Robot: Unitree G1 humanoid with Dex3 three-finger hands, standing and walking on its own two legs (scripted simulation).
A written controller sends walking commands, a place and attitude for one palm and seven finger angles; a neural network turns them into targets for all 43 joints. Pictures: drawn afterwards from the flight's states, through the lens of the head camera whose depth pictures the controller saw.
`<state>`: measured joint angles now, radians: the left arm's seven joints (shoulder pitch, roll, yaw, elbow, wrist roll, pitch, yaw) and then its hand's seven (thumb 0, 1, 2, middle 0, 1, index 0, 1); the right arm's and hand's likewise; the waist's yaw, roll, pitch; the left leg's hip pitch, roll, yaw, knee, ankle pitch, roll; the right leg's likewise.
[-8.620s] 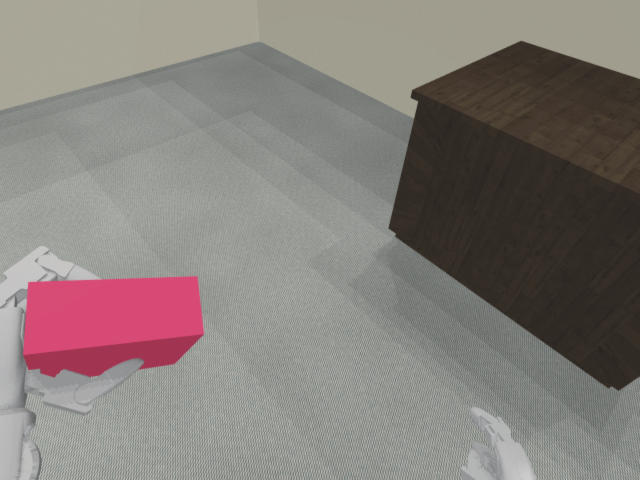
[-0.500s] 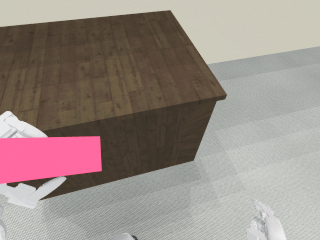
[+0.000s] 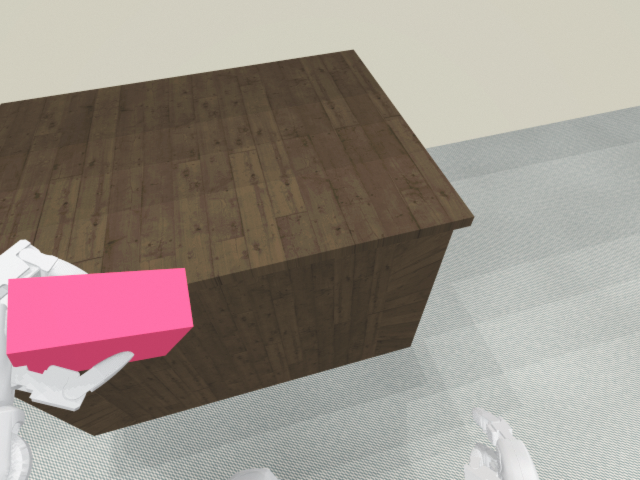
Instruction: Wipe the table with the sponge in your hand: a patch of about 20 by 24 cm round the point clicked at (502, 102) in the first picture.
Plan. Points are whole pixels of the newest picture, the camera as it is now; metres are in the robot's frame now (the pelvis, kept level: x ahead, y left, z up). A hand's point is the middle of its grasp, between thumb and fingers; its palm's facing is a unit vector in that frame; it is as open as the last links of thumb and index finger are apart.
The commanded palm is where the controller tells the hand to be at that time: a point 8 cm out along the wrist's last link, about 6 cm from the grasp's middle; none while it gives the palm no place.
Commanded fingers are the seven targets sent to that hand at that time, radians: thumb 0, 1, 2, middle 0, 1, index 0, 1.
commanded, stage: come to a stop and stand still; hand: left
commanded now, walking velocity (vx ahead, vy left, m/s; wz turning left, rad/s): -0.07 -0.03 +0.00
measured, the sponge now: (128, 321) +0.24 +0.20 +0.14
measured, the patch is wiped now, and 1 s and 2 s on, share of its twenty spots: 0.00 0.00 0.00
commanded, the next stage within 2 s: look again from close up in 0.76 s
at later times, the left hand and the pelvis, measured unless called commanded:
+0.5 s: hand (18, 384) +0.17 +0.26 +0.16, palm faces +0.36 -0.84 -0.40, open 10.0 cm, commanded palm +0.12 +0.31 +0.18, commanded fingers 0.00 0.10 1.30 -1.20 -1.60 -1.20 -1.60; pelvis -0.04 +0.03 -0.01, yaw -1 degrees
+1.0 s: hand out of the picture +0.20 +0.32 +0.20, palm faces +0.48 -0.77 -0.42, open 10.0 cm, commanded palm +0.11 +0.31 +0.18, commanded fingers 0.00 0.10 1.30 -1.20 -1.60 -1.20 -1.60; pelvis -0.06 +0.03 +0.00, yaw -2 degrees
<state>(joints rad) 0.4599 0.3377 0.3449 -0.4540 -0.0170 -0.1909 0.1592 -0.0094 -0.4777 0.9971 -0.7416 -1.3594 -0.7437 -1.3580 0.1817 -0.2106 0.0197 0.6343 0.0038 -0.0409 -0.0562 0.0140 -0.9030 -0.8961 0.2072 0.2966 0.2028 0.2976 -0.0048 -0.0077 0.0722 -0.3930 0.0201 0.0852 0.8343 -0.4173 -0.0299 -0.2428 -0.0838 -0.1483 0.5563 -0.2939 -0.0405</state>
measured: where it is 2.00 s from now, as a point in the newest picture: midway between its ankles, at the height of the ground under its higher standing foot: outside the picture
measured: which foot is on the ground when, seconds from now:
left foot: up 0.00-0.08, down 0.10-1.00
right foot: down 0.00-1.00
